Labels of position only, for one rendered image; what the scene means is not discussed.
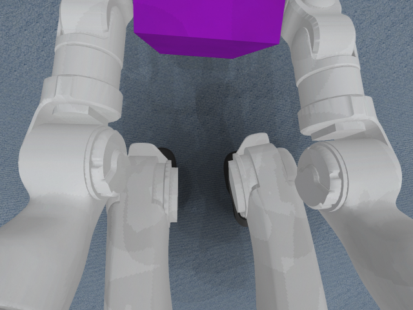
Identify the robot left upper arm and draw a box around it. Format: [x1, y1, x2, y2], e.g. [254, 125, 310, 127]
[0, 123, 131, 310]

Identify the left robot forearm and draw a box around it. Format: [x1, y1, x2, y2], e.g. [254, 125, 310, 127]
[18, 0, 134, 181]

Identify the robot right upper arm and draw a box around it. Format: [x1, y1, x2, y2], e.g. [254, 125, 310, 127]
[294, 138, 413, 310]

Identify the right robot forearm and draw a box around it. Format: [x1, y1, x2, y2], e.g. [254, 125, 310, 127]
[281, 0, 402, 175]

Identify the robot right foot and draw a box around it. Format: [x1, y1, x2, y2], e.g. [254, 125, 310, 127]
[224, 151, 248, 227]

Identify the robot left foot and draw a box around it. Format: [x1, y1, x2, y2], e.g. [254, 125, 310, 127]
[158, 147, 176, 167]

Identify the carton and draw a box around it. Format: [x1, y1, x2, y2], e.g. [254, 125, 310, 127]
[133, 0, 285, 59]

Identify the robot foot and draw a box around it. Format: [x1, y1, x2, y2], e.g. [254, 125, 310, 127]
[158, 147, 176, 167]
[224, 151, 248, 227]

